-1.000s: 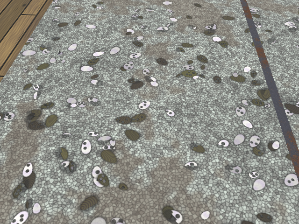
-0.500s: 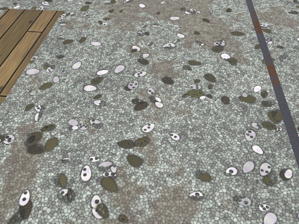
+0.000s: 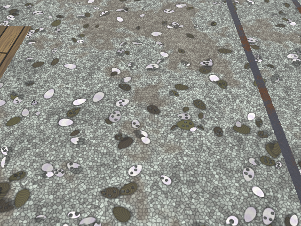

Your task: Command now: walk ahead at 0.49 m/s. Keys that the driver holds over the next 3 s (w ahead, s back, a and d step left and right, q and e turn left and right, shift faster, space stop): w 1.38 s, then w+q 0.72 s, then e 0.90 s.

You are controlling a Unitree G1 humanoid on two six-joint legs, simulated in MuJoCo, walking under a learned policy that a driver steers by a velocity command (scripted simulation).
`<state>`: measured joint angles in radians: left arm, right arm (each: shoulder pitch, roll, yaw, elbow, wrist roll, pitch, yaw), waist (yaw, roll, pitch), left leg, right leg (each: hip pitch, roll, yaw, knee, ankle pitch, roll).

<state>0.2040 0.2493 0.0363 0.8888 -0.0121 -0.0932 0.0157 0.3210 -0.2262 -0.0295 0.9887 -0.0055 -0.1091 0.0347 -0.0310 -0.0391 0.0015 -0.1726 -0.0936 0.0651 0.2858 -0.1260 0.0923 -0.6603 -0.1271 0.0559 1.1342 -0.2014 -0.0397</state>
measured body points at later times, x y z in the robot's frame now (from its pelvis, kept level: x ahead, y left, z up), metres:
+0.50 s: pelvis +0.28 -0.08 +0.00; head +0.29 -0.10 +0.45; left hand +0.33 +0.18 -0.12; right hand +0.37 -0.35 -0.14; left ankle +0.28 +0.08 -0.66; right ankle +0.30 -0.16 -0.74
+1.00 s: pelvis +0.55 -0.01 -0.01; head +0.58 +0.00 +0.44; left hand +0.59 +0.26 -0.15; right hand +0.66 -0.27 -0.13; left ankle +0.61 +0.07 -0.74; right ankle +0.47 -0.17 -0.65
